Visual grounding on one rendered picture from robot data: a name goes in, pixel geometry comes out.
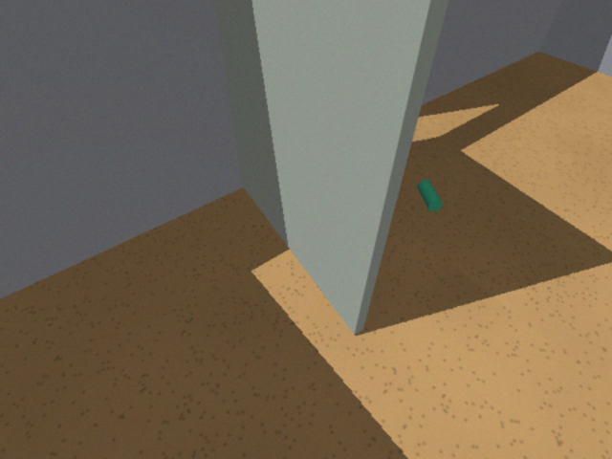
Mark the can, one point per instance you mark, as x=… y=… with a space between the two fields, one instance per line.
x=429 y=195

